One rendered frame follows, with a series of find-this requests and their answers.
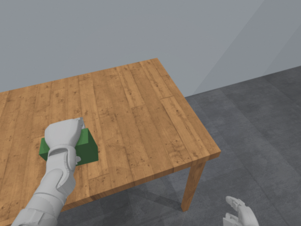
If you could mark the robot right hand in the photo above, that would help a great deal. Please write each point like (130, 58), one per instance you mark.
(245, 214)

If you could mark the table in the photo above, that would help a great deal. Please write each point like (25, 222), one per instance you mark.
(142, 124)

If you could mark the sponge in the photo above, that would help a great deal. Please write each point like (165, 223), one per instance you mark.
(86, 148)

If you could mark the left robot forearm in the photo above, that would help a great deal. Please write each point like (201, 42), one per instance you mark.
(57, 184)

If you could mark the robot left hand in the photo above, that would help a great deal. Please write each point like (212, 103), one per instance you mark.
(65, 132)

